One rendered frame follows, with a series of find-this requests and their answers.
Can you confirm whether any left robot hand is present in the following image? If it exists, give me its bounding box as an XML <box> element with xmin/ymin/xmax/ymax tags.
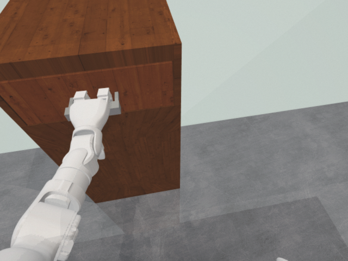
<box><xmin>70</xmin><ymin>88</ymin><xmax>113</xmax><ymax>160</ymax></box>

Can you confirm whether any cabinet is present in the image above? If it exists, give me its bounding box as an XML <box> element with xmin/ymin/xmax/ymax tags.
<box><xmin>0</xmin><ymin>0</ymin><xmax>182</xmax><ymax>203</ymax></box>

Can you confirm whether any robot left upper arm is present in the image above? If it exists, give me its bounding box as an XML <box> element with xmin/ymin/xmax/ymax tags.
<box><xmin>0</xmin><ymin>202</ymin><xmax>81</xmax><ymax>261</ymax></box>

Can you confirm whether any robot left forearm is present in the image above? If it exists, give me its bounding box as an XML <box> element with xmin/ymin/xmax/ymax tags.
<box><xmin>10</xmin><ymin>126</ymin><xmax>102</xmax><ymax>248</ymax></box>

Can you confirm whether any handle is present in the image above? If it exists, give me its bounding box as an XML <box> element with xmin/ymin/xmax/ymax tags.
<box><xmin>64</xmin><ymin>92</ymin><xmax>121</xmax><ymax>121</ymax></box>

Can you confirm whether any drawer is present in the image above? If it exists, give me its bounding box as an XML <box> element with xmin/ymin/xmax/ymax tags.
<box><xmin>0</xmin><ymin>61</ymin><xmax>173</xmax><ymax>125</ymax></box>

